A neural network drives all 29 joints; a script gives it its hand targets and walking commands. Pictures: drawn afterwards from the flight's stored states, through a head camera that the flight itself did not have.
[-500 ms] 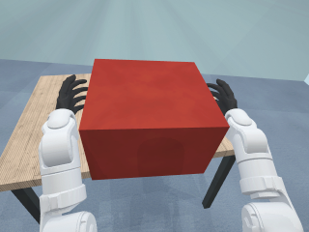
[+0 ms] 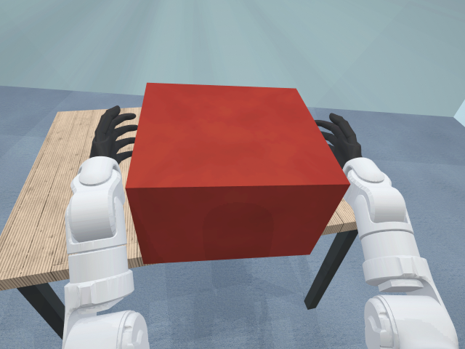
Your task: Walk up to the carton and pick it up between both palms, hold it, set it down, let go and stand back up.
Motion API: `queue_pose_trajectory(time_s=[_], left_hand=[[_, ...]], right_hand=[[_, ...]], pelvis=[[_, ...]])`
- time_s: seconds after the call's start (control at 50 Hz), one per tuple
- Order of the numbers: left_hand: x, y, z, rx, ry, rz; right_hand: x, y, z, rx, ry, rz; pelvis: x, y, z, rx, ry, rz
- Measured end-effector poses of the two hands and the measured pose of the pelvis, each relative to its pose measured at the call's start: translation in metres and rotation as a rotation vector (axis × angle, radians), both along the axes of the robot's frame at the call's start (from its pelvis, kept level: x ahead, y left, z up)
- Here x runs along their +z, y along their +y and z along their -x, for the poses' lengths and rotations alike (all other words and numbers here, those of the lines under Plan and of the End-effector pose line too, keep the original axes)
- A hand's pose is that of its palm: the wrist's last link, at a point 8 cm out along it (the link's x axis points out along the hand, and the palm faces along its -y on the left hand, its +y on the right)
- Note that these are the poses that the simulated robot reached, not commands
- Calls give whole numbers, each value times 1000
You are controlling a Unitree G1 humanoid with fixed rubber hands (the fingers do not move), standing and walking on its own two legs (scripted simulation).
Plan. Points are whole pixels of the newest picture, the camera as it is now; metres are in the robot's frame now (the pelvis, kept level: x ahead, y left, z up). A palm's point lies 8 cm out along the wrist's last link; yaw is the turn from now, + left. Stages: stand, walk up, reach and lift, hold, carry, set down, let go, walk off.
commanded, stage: hold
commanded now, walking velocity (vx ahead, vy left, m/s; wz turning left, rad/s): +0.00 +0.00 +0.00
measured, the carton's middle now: (227, 167) +0.39 +0.01 +0.15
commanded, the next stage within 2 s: set down in 1.80 s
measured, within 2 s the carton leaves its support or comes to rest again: neither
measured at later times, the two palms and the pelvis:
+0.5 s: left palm (106, 159) +0.33 +0.20 +0.21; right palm (344, 159) +0.36 -0.19 +0.19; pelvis +0.01 +0.00 +0.00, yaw +0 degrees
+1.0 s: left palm (101, 161) +0.32 +0.20 +0.21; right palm (343, 156) +0.36 -0.18 +0.20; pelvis +0.00 -0.01 +0.00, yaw +1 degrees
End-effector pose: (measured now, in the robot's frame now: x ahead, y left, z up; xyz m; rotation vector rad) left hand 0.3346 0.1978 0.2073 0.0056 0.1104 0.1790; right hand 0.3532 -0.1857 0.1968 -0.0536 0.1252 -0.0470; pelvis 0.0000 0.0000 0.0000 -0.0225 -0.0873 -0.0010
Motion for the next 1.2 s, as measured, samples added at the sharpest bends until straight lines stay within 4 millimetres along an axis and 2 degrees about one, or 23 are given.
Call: queue_pose_trajectory(time_s=[0.52, 1.0, 1.2], left_hand=[[-1, 0, 2, 20, 3, 1], [2, 4, 10, 31, 7, 14], [3, 5, 4, 24, 12, 5]], right_hand=[[-3, 0, -5, 20, 5, -3], [3, 5, -4, 30, 12, -1], [2, 6, -7, 25, 16, 0]], pelvis=[[2, -3, -12, 0, -11, -3], [1, -11, -1, 13, -5, -3], [1, -9, 0, 16, 7, -3]])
